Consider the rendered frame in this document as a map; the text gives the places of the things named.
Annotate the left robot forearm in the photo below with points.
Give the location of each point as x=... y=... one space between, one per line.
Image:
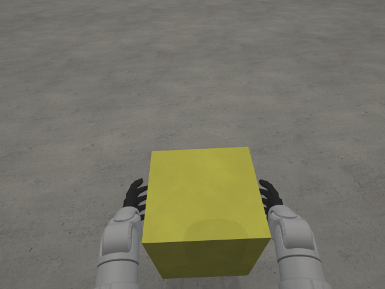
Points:
x=118 y=260

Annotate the robot right hand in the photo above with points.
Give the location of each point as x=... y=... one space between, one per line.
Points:
x=271 y=194

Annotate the right robot forearm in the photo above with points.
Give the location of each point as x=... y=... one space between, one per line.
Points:
x=296 y=250

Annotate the robot left hand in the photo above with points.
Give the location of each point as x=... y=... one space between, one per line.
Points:
x=132 y=199

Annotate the carton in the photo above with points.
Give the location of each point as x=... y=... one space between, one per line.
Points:
x=204 y=214

